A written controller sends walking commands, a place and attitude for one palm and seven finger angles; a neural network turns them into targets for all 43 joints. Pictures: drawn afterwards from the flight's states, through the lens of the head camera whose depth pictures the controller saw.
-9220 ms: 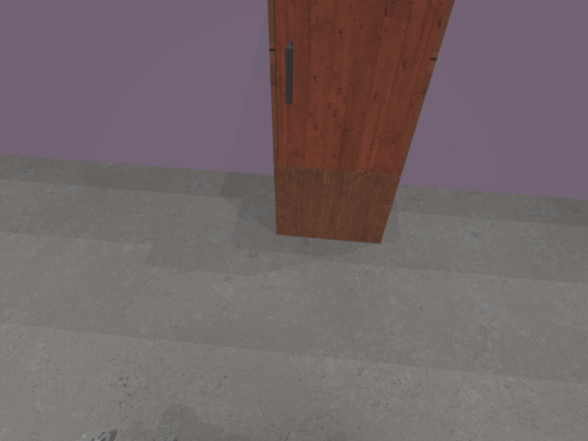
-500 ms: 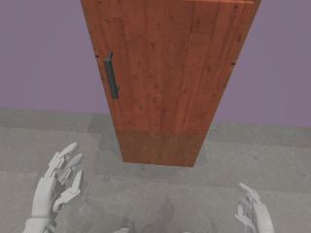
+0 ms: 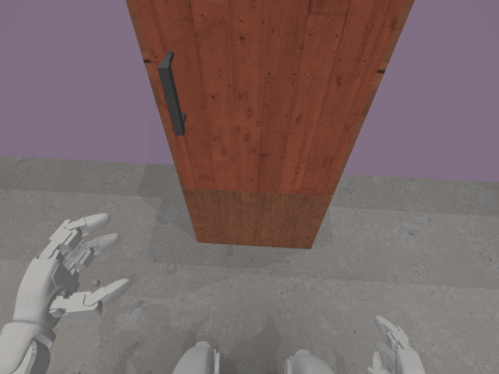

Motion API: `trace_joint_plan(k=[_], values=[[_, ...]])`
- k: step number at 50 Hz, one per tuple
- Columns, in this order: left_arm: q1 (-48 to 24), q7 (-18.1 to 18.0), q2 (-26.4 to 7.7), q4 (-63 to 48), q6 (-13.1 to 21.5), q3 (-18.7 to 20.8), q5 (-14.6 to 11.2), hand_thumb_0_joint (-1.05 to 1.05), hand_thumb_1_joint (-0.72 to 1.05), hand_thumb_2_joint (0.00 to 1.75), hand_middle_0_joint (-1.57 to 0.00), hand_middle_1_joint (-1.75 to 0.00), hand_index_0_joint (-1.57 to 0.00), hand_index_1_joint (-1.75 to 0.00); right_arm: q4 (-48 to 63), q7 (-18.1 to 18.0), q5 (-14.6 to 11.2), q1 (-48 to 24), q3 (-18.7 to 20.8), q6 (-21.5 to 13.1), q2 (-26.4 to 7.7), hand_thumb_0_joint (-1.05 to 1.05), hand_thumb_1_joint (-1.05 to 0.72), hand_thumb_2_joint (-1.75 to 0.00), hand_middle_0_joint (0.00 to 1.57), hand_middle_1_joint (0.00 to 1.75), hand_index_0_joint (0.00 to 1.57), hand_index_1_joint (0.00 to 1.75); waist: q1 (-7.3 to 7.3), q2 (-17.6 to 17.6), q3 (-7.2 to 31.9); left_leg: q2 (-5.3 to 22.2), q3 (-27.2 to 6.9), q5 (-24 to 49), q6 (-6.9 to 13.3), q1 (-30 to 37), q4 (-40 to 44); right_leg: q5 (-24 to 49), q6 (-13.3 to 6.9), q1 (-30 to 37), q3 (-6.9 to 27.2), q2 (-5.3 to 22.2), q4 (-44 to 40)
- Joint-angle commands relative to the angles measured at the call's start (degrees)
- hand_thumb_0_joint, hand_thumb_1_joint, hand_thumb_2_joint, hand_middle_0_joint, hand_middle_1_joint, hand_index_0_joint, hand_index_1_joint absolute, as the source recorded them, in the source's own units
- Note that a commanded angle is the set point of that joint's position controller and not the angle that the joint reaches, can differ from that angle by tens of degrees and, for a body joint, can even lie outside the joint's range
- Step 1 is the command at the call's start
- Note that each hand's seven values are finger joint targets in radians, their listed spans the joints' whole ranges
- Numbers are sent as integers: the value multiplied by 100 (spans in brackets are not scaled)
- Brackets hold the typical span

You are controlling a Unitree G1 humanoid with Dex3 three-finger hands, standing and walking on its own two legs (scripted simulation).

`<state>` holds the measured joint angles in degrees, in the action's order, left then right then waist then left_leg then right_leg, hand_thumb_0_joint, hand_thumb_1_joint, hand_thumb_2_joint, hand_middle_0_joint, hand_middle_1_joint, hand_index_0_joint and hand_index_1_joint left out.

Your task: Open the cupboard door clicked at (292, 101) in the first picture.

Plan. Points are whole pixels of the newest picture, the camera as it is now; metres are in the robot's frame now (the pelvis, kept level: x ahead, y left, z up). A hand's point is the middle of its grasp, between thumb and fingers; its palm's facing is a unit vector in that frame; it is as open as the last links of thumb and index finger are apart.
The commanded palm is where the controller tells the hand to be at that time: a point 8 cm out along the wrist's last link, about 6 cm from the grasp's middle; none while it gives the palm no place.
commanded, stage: raise the hand with hooked fingers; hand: left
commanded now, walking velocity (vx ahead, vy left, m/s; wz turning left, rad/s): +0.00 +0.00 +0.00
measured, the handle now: (174, 96) +0.60 +0.18 +0.09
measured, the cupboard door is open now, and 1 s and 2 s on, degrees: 0 0 0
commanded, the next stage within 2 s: move the hooked fingers beside the handle in 1.32 s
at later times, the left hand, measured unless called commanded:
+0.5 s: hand (57, 255) +0.26 +0.28 +0.08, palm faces +0.00 -1.00 -0.05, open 13.5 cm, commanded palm +0.24 +0.33 +0.09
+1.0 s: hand (52, 217) +0.31 +0.29 +0.10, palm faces -0.02 -1.00 -0.03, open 14.0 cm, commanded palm +0.28 +0.34 +0.10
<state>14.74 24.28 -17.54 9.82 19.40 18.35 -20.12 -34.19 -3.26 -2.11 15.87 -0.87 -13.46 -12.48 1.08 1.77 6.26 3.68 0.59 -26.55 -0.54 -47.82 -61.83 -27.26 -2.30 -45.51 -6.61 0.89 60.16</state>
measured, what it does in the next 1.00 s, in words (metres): stands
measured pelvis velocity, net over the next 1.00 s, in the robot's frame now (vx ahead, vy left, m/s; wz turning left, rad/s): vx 0.02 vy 0.02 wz -0.01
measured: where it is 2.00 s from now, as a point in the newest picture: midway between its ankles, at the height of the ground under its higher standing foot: outside the picture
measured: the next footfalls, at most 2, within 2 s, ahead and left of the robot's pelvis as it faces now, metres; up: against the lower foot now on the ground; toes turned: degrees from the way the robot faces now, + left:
none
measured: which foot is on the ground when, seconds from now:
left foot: down 0.00-1.00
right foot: down 0.00-1.00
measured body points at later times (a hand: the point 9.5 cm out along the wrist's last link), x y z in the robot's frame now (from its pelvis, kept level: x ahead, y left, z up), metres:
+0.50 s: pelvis +0.01 +0.03 +0.02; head +0.06 +0.04 +0.47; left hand +0.26 +0.33 +0.08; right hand +0.19 -0.21 -0.04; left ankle +0.04 +0.13 -0.66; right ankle +0.03 -0.10 -0.66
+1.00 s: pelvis +0.02 +0.02 +0.03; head +0.06 +0.03 +0.48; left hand +0.30 +0.35 +0.11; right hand +0.16 -0.24 -0.05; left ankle +0.04 +0.13 -0.66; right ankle +0.03 -0.10 -0.66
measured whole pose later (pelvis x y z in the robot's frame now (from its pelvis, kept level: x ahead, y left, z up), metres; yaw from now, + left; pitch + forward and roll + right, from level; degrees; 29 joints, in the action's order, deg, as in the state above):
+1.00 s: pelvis +0.02 +0.02 +0.03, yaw +0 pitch +10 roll -2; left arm -2.8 31.3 -25.0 24.6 14.0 25.0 -20.5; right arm -31.7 -4.1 -2.7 17.3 -2.0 -11.1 -16.7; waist 0.9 1.0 4.5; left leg 2.6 2.1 -23.7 1.1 -37.5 -51.5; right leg -23.1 -0.4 -35.0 -5.2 1.2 48.7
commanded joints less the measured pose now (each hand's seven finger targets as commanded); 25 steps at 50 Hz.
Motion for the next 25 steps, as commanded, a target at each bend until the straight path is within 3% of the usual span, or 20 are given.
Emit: trace_joint_plan(k=[1,7,9,11,14,19,20,25], values=[[-231,-16,-990,-831,571,595,-184,0,-3,50,-27,-90,-27,-90,979,-76,1,-398,395,-411,-932,0,-90,-90,20,30,20,30,-136,-269,1104,-343,-156,928,209,529,871,282,206,952,751,-75,-1312],[-651,108,-1147,-1065,682,559,-175,0,-17,44,-28,-99,-28,-99,991,-97,-20,-257,372,-477,-1045,0,-90,-90,20,30,20,30,-107,182,1211,-333,-204,988,221,1025,1137,536,134,907,505,-143,-1239],[-803,102,-1323,-1001,626,690,-190,0,-22,42,-28,-102,-28,-102,985,-104,-8,-231,355,-467,-1091,0,-90,-90,20,30,20,30,-112,182,1123,-325,-252,1040,209,1086,1197,624,93,919,425,-194,-1208],[-829,107,-1255,-1077,602,635,-176,0,-27,40,-28,-105,-28,-105,993,-99,-22,-208,349,-460,-1089,0,-90,-90,20,30,20,30,-104,318,1242,-318,-258,1176,199,1317,1284,837,99,952,352,-200,-1195],[-1011,127,-1341,-980,478,666,-186,0,-34,37,-29,-110,-29,-110,1024,-98,-21,-208,314,-434,-1122,0,-90,-90,20,30,20,30,-116,456,1089,-315,-298,1218,174,1400,1370,912,64,968,306,-234,-1223],[-1398,191,-1448,-816,239,675,-156,0,-45,32,-30,-117,-30,-117,1076,-113,-37,-203,263,-361,-1154,0,-90,-90,20,30,20,30,-62,494,943,-303,-335,1097,153,1546,1522,866,57,952,256,-260,-1346],[-1429,216,-1470,-741,190,720,-163,0,-48,31,-30,-118,-30,-118,1095,-118,-32,-191,256,-340,-1152,0,-90,-90,20,30,20,30,-61,359,1032,-299,-332,1136,150,1590,1555,922,77,1012,244,-256,-1374],[-1874,325,-1630,-626,50,784,-143,0,-50,30,-30,-120,-30,-120,1111,-130,-39,-198,210,-287,-1168,0,-90,-90,20,30,20,30,-80,519,1127,-294,-375,1366,115,1829,1654,1101,47,1105,208,-281,-1401]])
